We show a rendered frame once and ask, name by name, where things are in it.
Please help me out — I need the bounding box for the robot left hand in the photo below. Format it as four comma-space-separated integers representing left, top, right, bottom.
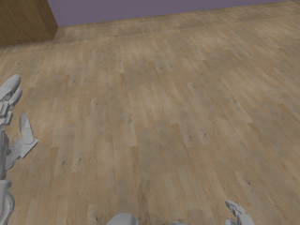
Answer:
0, 74, 38, 180

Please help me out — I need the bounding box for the robot left thigh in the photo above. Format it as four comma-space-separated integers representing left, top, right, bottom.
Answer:
106, 213, 140, 225

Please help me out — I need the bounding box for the robot right hand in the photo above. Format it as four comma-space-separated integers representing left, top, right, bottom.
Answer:
225, 200, 255, 225

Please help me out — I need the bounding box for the counter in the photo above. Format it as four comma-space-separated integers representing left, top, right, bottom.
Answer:
0, 0, 58, 47

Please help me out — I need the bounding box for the robot left forearm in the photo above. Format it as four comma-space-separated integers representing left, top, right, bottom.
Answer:
0, 179, 15, 225

